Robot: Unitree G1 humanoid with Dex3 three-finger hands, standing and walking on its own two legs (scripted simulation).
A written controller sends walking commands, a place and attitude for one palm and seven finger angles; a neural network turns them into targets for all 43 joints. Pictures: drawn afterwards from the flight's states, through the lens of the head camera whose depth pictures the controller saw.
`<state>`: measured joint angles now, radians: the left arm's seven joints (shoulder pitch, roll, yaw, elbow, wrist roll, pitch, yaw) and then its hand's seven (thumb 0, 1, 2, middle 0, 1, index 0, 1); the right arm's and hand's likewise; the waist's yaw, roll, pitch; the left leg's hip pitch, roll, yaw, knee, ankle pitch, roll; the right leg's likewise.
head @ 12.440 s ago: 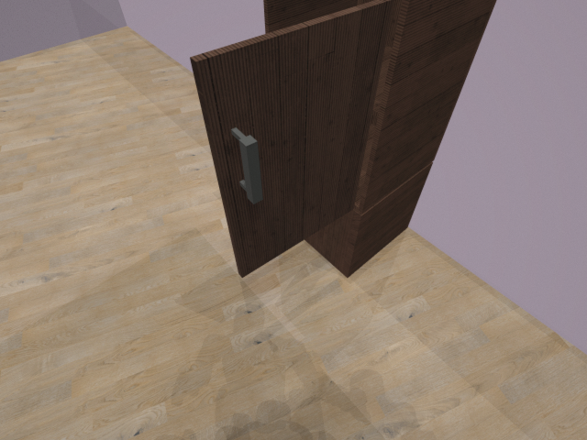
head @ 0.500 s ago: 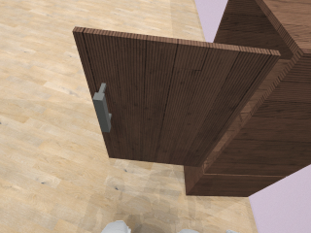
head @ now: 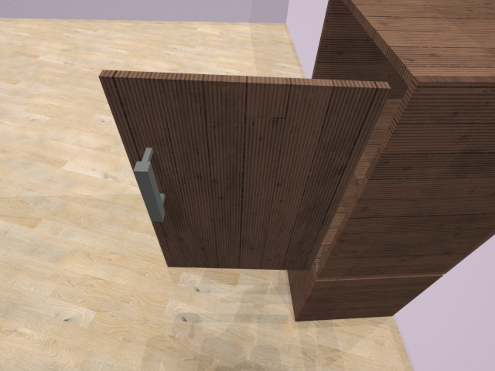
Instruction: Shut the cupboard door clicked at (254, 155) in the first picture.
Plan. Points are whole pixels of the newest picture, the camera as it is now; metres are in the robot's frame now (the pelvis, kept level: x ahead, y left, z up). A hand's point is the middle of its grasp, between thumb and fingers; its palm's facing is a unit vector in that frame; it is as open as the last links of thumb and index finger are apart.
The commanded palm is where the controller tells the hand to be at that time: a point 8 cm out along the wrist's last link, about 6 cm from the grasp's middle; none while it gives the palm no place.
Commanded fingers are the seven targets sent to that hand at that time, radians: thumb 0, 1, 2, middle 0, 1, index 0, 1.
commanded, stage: come to a stop and stand still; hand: left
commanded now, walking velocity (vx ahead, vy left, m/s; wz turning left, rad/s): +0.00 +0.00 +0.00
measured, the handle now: (153, 185) +0.41 +0.20 +0.05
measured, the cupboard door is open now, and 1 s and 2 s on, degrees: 86 86 86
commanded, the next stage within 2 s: look again from close up in 0.36 s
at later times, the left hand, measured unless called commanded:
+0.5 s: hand out of the picture +0.01 +0.16 -0.17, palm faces -0.01 -0.98 -0.18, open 7.3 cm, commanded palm none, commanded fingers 0.00 0.90 0.90 -0.20 -0.30 -0.20 -0.30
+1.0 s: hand out of the picture +0.01 +0.18 -0.17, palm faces +0.00 -0.98 -0.21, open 7.4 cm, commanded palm none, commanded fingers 0.00 0.90 0.90 -0.20 -0.30 -0.20 -0.30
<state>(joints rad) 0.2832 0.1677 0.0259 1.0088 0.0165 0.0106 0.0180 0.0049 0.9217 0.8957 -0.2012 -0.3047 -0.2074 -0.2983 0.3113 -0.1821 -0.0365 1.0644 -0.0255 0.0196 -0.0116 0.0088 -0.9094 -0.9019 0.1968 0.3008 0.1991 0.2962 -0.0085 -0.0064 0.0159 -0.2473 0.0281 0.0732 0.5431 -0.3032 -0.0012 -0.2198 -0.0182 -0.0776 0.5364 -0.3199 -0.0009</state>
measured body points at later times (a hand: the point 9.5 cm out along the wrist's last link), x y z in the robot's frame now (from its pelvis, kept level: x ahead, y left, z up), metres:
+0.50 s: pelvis +0.02 +0.00 +0.01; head +0.03 +0.00 +0.46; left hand +0.01 +0.21 -0.15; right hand +0.01 -0.22 -0.15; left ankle -0.01 +0.10 -0.73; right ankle -0.02 -0.12 -0.73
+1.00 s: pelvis -0.01 +0.00 +0.01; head -0.01 +0.00 +0.46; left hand +0.01 +0.23 -0.15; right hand +0.05 -0.24 -0.15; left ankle -0.01 +0.10 -0.73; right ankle -0.02 -0.12 -0.73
